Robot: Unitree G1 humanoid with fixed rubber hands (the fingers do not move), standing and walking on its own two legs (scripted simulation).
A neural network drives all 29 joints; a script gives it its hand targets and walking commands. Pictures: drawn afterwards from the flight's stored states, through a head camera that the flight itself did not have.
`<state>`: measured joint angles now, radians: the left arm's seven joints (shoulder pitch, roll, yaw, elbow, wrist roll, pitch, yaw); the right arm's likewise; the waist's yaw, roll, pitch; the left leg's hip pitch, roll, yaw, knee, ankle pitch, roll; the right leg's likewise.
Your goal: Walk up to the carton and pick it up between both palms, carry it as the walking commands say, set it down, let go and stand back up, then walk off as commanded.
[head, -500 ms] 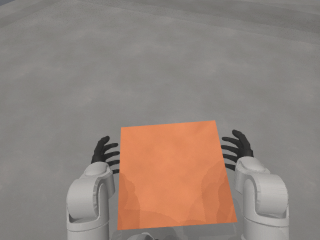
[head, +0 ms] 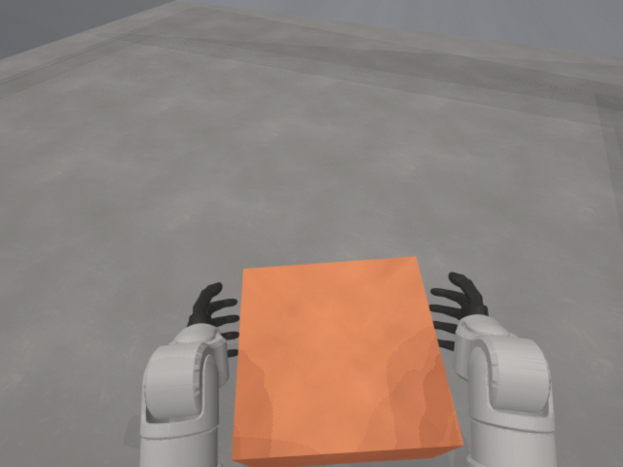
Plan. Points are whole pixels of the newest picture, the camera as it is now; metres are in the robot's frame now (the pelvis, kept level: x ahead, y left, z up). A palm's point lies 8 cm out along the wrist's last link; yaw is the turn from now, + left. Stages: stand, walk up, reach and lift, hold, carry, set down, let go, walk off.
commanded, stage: carry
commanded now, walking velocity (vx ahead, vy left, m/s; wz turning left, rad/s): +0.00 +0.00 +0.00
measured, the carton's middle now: (336, 362) +0.26 +0.01 -0.01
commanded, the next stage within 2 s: none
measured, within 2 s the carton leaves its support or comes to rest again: neither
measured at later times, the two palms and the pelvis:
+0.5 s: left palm (163, 391) +0.18 +0.20 +0.06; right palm (447, 388) +0.20 -0.11 +0.07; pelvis -0.07 +0.04 +0.01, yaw +0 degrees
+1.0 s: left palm (197, 387) +0.20 +0.17 +0.05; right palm (475, 400) +0.20 -0.15 +0.04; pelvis -0.07 +0.01 +0.01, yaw +1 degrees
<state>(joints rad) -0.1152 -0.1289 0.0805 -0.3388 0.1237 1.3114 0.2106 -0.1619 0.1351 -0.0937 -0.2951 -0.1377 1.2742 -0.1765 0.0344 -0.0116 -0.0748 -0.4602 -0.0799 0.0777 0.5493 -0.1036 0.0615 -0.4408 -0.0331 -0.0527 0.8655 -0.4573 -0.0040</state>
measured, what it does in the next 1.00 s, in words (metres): steps on the spot: right foot, then left foot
